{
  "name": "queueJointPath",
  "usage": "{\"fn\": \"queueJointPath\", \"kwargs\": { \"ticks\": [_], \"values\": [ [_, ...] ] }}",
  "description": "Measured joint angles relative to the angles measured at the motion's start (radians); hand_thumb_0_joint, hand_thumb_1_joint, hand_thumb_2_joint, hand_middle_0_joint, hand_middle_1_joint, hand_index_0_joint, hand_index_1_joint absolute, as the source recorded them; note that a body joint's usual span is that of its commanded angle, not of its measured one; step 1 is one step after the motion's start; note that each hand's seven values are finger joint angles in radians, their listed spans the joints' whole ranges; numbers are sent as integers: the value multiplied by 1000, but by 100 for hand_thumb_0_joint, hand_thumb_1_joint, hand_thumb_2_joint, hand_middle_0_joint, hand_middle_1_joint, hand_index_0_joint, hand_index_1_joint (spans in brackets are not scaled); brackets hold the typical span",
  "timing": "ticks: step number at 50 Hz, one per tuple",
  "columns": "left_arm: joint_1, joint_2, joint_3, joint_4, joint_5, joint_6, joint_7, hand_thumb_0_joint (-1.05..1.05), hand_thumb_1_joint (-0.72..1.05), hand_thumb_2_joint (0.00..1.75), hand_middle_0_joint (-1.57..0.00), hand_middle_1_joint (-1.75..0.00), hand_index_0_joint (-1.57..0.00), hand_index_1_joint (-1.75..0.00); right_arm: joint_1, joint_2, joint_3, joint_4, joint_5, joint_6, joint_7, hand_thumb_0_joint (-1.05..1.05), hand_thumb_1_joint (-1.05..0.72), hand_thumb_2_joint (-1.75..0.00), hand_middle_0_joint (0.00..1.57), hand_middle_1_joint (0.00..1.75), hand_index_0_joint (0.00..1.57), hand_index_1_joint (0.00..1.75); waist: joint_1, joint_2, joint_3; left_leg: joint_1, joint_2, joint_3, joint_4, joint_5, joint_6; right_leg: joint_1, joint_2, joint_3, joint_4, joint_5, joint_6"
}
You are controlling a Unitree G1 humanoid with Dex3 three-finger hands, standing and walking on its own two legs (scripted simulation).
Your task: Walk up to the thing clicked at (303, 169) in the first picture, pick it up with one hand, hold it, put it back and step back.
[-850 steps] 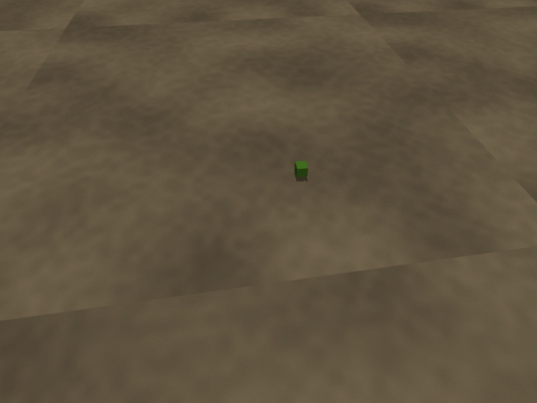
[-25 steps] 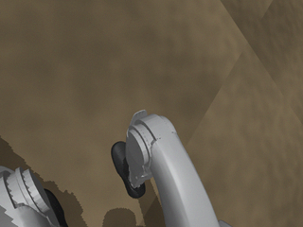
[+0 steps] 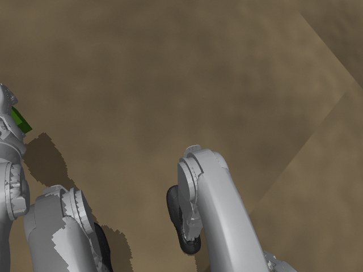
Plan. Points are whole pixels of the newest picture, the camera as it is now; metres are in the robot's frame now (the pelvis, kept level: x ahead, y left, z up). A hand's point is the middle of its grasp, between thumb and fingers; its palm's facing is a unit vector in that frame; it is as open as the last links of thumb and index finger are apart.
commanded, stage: settle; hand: left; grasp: from above
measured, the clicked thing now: (6, 123) +0.48 +0.27 -0.21
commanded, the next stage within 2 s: lift in 0.44 s
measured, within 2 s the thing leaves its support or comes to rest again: neither
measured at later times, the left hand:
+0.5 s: hand out of the picture +0.47 +0.27 -0.12, palm faces -0.38 -0.20 -0.90, open 8.8 cm
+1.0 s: hand out of the picture +0.45 +0.26 -0.06, palm faces -0.35 -0.20 -0.92, open 8.8 cm
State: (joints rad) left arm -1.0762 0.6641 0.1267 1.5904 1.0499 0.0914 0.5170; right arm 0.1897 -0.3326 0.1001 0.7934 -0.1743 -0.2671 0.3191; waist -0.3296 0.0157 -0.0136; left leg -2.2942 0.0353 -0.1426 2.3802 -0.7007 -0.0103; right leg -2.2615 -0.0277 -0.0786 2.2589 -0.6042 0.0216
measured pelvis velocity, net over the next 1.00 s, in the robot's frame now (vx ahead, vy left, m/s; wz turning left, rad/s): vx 0.00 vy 0.00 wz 0.07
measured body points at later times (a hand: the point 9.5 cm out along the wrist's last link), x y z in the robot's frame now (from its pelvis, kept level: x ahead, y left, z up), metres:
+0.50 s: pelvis +0.00 +0.00 +0.02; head +0.23 +0.04 +0.41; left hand +0.49 +0.27 -0.07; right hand +0.03 -0.27 -0.09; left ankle +0.07 +0.13 -0.31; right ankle +0.12 -0.12 -0.31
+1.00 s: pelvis +0.00 +0.00 +0.07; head +0.20 +0.03 +0.47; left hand +0.46 +0.27 +0.00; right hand +0.06 -0.28 -0.05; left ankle +0.07 +0.13 -0.31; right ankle +0.12 -0.12 -0.31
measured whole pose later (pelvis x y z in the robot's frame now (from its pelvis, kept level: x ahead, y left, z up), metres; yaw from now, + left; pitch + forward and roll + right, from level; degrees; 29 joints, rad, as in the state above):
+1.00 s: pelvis +0.00 +0.00 +0.07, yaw +4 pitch +36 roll -4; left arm -0.91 0.48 0.05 1.33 0.98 0.18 0.37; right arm 0.20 -0.29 -0.01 0.81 -0.07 -0.14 0.17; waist -0.21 0.07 -0.18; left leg -2.09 0.03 -0.08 2.14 -0.68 -0.01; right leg -2.08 -0.04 -0.04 2.07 -0.61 0.01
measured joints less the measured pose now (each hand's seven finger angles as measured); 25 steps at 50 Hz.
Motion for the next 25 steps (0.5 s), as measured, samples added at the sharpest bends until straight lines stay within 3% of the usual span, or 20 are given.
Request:
{"fn": "queueJointPath", "kwargs": {
  "ticks": [6, 13, 25],
  "values": [
    [-18, -22, 8, 12, 3, 9, -1, -1, 10, 33, -93, -33, -92, -33, -6, 5, -12, 7, 5, 14, -17, 1, -90, -90, 19, 30, 20, 30, 11, 11, -25, 9, -2, 12, -13, -1, -6, -2, -3, 11, 2, -6, -7],
    [-19, -38, 9, -7, -21, 22, -21, -1, 10, 34, -92, -34, -91, -34, -7, 10, -33, 16, 9, 20, -31, 1, -90, -90, 19, 30, 20, 30, 27, 22, -37, 20, -1, 24, -31, 1, -7, 2, -4, 20, -7, -7, -9],
    [32, -96, -28, -89, -25, 36, -109, -1, 13, 31, -92, -32, -91, -32, 20, 21, -72, 27, 58, 71, -67, 1, -90, -90, 19, 30, 20, 30, 68, 40, -96, 67, -5, 47, -88, -3, -3, 45, -12, 37, -48, -23, -8]
  ]
}}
